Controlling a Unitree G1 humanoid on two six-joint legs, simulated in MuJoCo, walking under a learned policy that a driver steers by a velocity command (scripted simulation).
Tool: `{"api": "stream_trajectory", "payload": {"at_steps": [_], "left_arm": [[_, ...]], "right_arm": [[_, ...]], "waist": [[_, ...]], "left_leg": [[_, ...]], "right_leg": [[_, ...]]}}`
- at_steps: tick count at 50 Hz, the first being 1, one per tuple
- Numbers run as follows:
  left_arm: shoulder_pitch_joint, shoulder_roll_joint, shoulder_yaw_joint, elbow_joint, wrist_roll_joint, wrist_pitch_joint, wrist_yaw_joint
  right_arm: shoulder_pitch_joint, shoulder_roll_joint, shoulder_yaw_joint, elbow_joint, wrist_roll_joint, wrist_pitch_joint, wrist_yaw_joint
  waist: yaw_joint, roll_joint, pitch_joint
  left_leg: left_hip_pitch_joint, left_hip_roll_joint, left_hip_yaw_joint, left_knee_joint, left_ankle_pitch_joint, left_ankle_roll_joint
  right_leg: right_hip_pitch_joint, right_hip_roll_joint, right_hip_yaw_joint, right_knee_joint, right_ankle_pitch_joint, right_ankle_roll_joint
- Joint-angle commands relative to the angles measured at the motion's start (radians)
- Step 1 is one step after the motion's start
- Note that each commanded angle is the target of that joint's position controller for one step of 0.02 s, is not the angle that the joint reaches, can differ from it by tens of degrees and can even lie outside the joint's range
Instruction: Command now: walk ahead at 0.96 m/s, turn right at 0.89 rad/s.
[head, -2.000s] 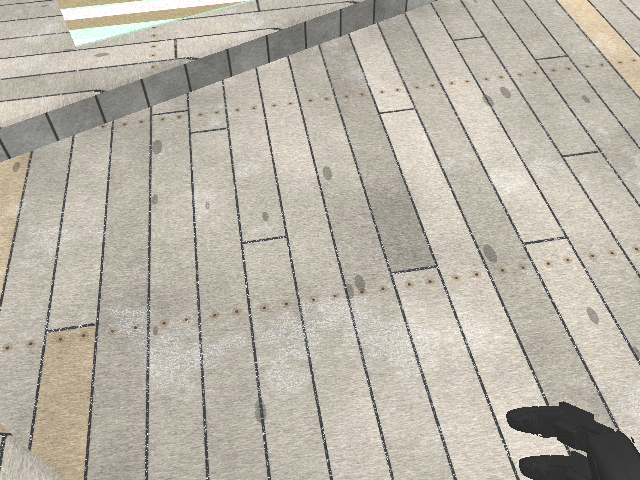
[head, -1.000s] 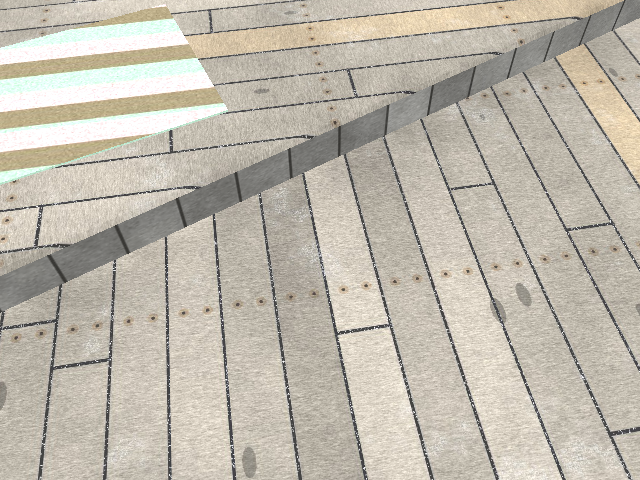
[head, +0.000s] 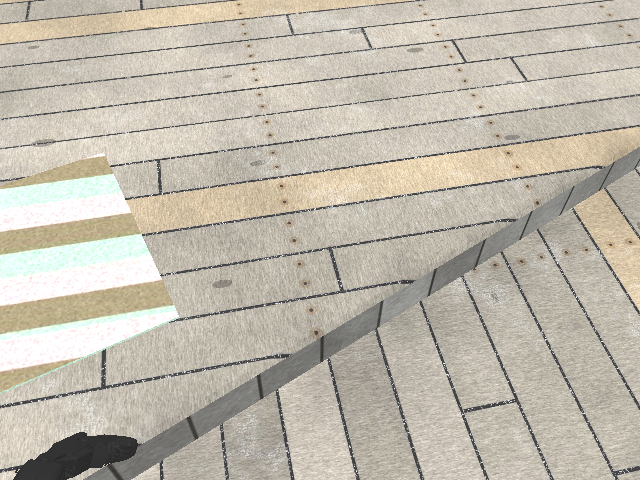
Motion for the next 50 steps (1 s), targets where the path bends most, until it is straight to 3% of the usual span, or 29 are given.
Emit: {"api": "stream_trajectory", "payload": {"at_steps": [1,2,3,5,8,12,15,17,18,19,20,21,22,23,24,26,30,34,36,39,40,41,42,43,44,46,48,49,50], "left_arm": [[0.473,0.206,0.095,0.09,-0.02,-0.004,0.046],[0.363,0.351,0.116,0.045,0.009,0.011,0.05],[0.432,0.307,0.115,0.033,-0.001,0.022,0.063],[0.394,0.231,0.092,0.094,-0.004,0.0,0.082],[0.253,0.139,0.052,0.064,0.0,-0.032,0.088],[0.26,0.09,0.028,0.102,-0.012,-0.087,0.067],[0.329,0.079,0.018,0.143,-0.027,-0.117,0.061],[0.348,0.092,0.019,0.163,-0.02,-0.109,0.075],[0.324,0.112,0.019,0.147,-0.006,-0.109,0.089],[0.294,0.112,0.022,0.152,0.013,-0.108,0.103],[0.254,0.121,0.026,0.158,0.022,-0.095,0.111],[0.171,0.13,0.03,0.135,0.003,-0.089,0.114],[0.242,-0.002,-0.002,0.078,0.009,-0.101,0.114],[0.341,-0.018,-0.02,0.08,-0.018,-0.093,0.119],[0.24,0.028,-0.019,0.053,-0.005,-0.092,0.122],[0.119,0.024,-0.026,0.003,0.021,-0.085,0.105],[0.101,-0.008,-0.053,-0.057,0.025,-0.018,0.092],[0.091,-0.026,-0.07,-0.064,-0.001,-0.005,0.109],[0.08,0.005,-0.06,-0.075,0.0,-0.011,0.125],[0.062,-0.01,-0.056,-0.081,-0.007,-0.04,0.132],[0.166,0.003,-0.046,-0.045,-0.011,-0.05,0.146],[0.269,0.076,-0.028,-0.016,-0.013,-0.053,0.156],[0.363,0.125,-0.01,-0.012,-0.022,-0.029,0.137],[0.345,0.11,0.007,-0.024,-0.006,-0.014,0.133],[0.313,0.055,-0.002,-0.024,0.006,-0.016,0.14],[0.313,-0.009,-0.017,0.039,0.006,-0.035,0.157],[0.412,-0.051,-0.025,0.132,0.003,-0.047,0.147],[0.318,-0.055,-0.028,0.116,-0.031,-0.018,0.151],[0.281,-0.032,-0.024,0.1,-0.038,0.0,0.156]], "right_arm": [[-0.11,-0.174,-0.041,-0.104,0.006,-0.009,0.003],[-0.071,-0.06,0.0,-0.229,0.014,-0.032,0.033],[-0.261,-0.131,-0.006,-0.256,0.002,-0.054,0.035],[-0.283,-0.092,0.016,-0.279,0.004,-0.066,0.026],[-0.169,-0.09,0.023,-0.244,-0.03,-0.002,0.024],[-0.316,-0.041,0.044,-0.28,-0.004,0.015,0.042],[-0.334,0.021,0.06,-0.259,0.022,-0.007,0.048],[-0.319,-0.018,0.046,-0.25,0.011,-0.007,0.039],[-0.265,-0.038,0.036,-0.226,0.019,-0.018,0.036],[-0.138,-0.063,0.021,-0.183,0.018,-0.023,0.029],[0.012,-0.099,0.0,-0.118,0.015,-0.022,0.022],[0.148,-0.119,-0.015,-0.059,0.007,-0.024,0.019],[0.141,-0.213,-0.037,-0.034,0.01,-0.012,0.016],[0.161,-0.227,-0.05,-0.056,0.008,-0.018,0.026],[0.117,-0.194,-0.057,-0.083,0.023,-0.008,0.025],[0.01,-0.088,-0.032,-0.092,0.035,0.018,0.014],[-0.057,-0.138,-0.05,-0.099,0.025,0.03,0.008],[-0.093,-0.126,-0.061,-0.124,0.018,0.062,-0.009],[-0.105,-0.13,-0.071,-0.154,0.012,0.076,-0.01],[-0.123,-0.128,-0.087,-0.159,0.034,0.1,-0.016],[-0.167,-0.13,-0.091,-0.18,0.049,0.09,-0.01],[-0.119,-0.048,-0.075,-0.208,0.048,0.073,-0.009],[0.008,-0.019,-0.068,-0.234,0.042,0.077,-0.022],[-0.058,-0.042,-0.065,-0.217,0.021,0.087,-0.028],[-0.192,-0.013,-0.058,-0.229,0.003,0.095,-0.034],[-0.376,0.057,-0.022,-0.305,-0.015,0.105,-0.029],[-0.422,0.121,0.019,-0.35,-0.015,0.115,-0.016],[-0.264,0.153,0.05,-0.317,0.045,0.107,-0.001],[-0.237,0.128,0.054,-0.316,0.05,0.106,0.01]], "waist": [[0.289,-0.033,-0.245],[0.141,-0.279,-0.339],[0.24,-0.019,-0.364],[0.134,0.072,-0.092],[0.004,0.06,0.004],[0.03,0.018,0.132],[0.074,-0.014,0.077],[0.075,0.006,0.05],[0.06,0.022,-0.003],[0.011,-0.054,-0.066],[-0.071,-0.024,-0.109],[-0.159,0.041,-0.126],[-0.028,0.325,-0.117],[-0.012,0.221,-0.289],[-0.057,0.092,-0.281],[0.0,-0.018,-0.115],[0.077,0.037,-0.054],[0.062,0.142,-0.149],[0.049,0.134,-0.161],[0.067,0.067,-0.088],[0.113,0.054,-0.118],[0.099,-0.091,-0.179],[0.066,-0.249,-0.369],[0.104,-0.155,-0.379],[0.122,-0.111,-0.255],[0.117,-0.099,-0.066],[0.106,-0.1,-0.051],[0.023,-0.082,-0.075],[-0.003,-0.052,-0.071]], "left_leg": [[-0.607,0.067,-0.056,0.901,0.781,0.114],[-1.061,-0.118,-0.18,1.308,-0.038,0.046],[-1.134,-0.084,-0.381,1.316,0.101,0.071],[-1.093,0.025,-0.393,1.082,0.149,0.08],[-0.902,0.072,-0.386,0.911,0.061,0.049],[-0.858,0.091,-0.288,0.543,0.369,0.054],[-0.731,0.03,-0.214,0.368,0.612,0.11],[-0.82,-0.011,-0.213,0.347,0.496,0.156],[-0.751,-0.043,-0.214,0.303,0.501,0.176],[-0.615,-0.069,-0.262,0.216,0.5,0.192],[-0.506,-0.13,-0.234,0.07,0.578,0.191],[-0.351,-0.112,-0.243,-0.111,0.821,0.223],[0.028,0.127,-0.49,0.197,1.667,0.319],[0.236,0.278,-0.715,0.229,1.856,0.45],[0.185,0.257,-0.718,0.153,1.598,0.463],[-0.067,0.139,-0.637,0.047,1.237,0.389],[-0.436,0.02,-0.564,-0.008,1.252,0.354],[-0.486,-0.056,-0.579,0.097,1.156,0.251],[-0.428,-0.011,-0.686,0.146,1.123,0.243],[-0.392,-0.165,-0.689,0.308,1.063,0.142],[-0.498,-0.193,-0.669,0.444,0.806,0.111],[-0.782,-0.237,-0.531,0.672,0.033,0.077],[-0.908,-0.276,-0.415,1.041,-0.354,0.046],[-1.017,-0.222,-0.367,1.275,-0.258,0.042],[-1.125,-0.217,-0.358,1.463,-0.218,0.043],[-1.293,-0.213,-0.462,1.603,-0.224,0.071],[-1.364,-0.24,-0.466,1.704,-0.209,0.116],[-1.305,-0.195,-0.456,1.788,-0.157,0.065],[-1.313,-0.177,-0.416,1.82,-0.139,0.043]], "right_leg": [[0.909,0.061,0.176,-0.107,-0.18,-0.085],[1.14,-0.263,0.852,-0.335,-0.388,-0.288],[1.119,-0.242,0.937,-0.432,-0.397,-0.258],[0.784,-0.206,0.771,-0.481,-0.194,-0.169],[0.407,-0.111,0.583,-0.53,-0.172,-0.164],[0.268,-0.019,0.344,-0.653,0.09,-0.092],[0.408,-0.053,0.218,-0.585,0.718,-0.023],[0.643,-0.083,0.192,-0.535,0.929,0.024],[0.711,-0.096,0.177,-0.414,1.111,0.043],[0.735,-0.13,0.208,-0.274,1.157,0.066],[0.788,-0.088,0.153,-0.071,1.174,0.092],[0.695,0.022,0.079,0.286,0.848,0.124],[0.17,0.17,0.086,0.653,-0.365,0.179],[-0.063,0.137,0.205,0.841,-0.387,0.197],[-0.141,0.093,0.216,0.866,-0.272,0.209],[-0.167,0.03,0.204,0.741,-0.183,0.214],[0.014,0.035,0.137,0.436,-0.163,0.254],[0.194,0.072,0.123,0.167,0.024,0.251],[0.172,0.05,0.172,0.141,0.046,0.229],[0.327,0.124,0.119,-0.299,0.144,0.244],[0.547,0.061,0.155,-0.455,0.384,0.232],[0.856,-0.242,0.343,-0.362,0.921,0.142],[0.996,-0.547,0.586,-0.182,1.475,-0.053],[0.934,-0.543,0.664,-0.25,1.292,-0.153],[0.851,-0.462,0.6,-0.308,1.041,-0.168],[0.717,-0.33,0.464,-0.362,0.717,-0.089],[0.662,-0.262,0.429,-0.347,0.577,-0.043],[0.629,-0.279,0.517,-0.383,0.541,-0.038],[0.575,-0.275,0.512,-0.396,0.485,-0.034]]}}
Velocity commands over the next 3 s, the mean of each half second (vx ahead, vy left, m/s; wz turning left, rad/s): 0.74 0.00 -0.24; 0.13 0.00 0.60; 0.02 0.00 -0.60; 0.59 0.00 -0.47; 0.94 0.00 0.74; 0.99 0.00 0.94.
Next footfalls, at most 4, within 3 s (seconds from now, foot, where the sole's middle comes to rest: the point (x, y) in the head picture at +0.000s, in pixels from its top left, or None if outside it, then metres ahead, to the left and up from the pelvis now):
0.42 left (306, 438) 0.54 0.03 -0.73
0.70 right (403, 363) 0.70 -0.19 -0.73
1.20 left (254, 326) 0.74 0.13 -0.61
1.76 right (400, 407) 0.60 -0.17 -0.73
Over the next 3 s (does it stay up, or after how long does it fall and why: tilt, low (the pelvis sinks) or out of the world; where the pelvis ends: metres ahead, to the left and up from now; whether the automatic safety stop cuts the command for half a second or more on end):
stays up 1.61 -0.30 0.11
